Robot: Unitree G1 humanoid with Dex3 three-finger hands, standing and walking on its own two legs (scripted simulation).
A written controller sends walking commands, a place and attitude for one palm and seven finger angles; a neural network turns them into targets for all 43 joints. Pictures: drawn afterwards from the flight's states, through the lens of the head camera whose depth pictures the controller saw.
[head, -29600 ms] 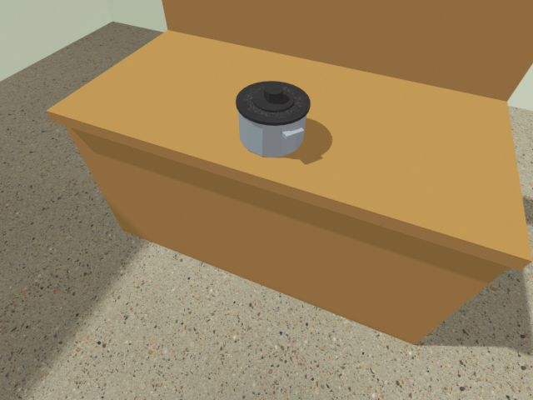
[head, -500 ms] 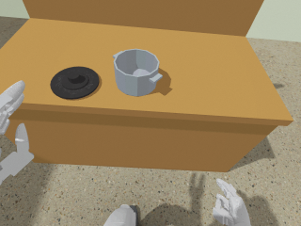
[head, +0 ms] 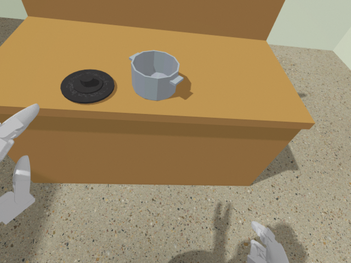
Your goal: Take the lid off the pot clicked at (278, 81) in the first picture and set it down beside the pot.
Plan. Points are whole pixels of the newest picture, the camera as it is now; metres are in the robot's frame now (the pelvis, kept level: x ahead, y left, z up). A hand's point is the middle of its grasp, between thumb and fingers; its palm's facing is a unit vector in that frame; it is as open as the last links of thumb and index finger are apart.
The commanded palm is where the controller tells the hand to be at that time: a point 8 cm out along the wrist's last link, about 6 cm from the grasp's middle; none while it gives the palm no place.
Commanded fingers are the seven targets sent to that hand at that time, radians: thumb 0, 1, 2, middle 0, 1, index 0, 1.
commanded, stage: stop stepping back and stand still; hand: left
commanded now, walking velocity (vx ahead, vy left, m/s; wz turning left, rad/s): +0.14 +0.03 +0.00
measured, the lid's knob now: (86, 79) +0.72 +0.34 -0.06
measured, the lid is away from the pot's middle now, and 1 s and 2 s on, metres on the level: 0.26 0.26 0.26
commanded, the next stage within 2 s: let the arm hang, fingers relaxed in 0.50 s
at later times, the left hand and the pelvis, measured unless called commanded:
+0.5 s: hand (3, 215) +0.16 +0.24 +0.18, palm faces +0.31 -0.80 -0.51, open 7.4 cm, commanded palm +0.10 +0.29 +0.18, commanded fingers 0.00 0.90 0.90 -0.20 -0.30 -0.20 -0.30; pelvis -0.02 +0.00 -0.01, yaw +2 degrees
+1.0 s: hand out of the picture +0.04 +0.21 -0.19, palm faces +0.15 -0.97 -0.21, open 6.9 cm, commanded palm none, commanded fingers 0.00 0.90 0.90 -0.20 -0.30 -0.20 -0.30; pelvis +0.04 +0.01 -0.01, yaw +7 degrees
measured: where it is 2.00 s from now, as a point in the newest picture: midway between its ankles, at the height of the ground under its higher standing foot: outside the picture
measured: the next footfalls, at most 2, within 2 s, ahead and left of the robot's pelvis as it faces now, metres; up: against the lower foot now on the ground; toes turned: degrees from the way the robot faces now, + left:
right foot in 0.04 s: +0.04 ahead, -0.10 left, +0.00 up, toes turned +6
left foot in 0.26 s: +0.03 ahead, +0.12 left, +0.00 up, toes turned +8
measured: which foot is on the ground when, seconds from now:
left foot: down 0.00-0.06, up 0.08-0.24, down 0.26-1.00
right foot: up 0.00-0.02, down 0.04-1.00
